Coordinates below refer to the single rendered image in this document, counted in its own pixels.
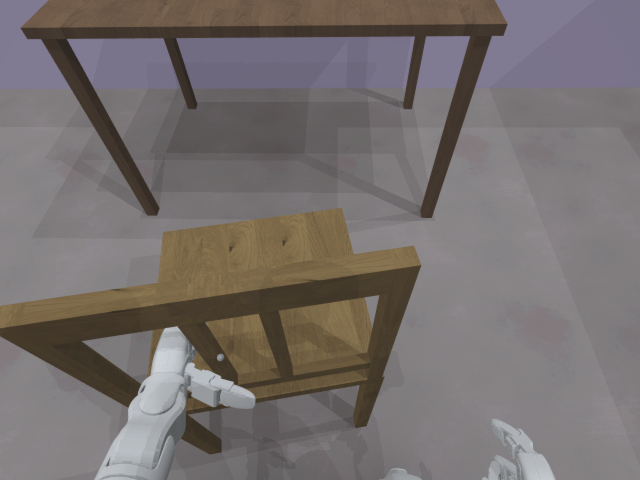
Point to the left robot forearm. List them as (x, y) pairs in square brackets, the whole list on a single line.
[(145, 447)]

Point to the right robot shin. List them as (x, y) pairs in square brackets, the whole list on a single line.
[(397, 470)]

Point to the robot right hand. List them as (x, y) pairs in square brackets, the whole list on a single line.
[(529, 464)]

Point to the robot left hand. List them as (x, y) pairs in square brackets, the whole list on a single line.
[(173, 353)]

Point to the table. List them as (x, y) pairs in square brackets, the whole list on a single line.
[(59, 20)]

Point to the chair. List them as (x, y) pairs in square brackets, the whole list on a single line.
[(283, 298)]

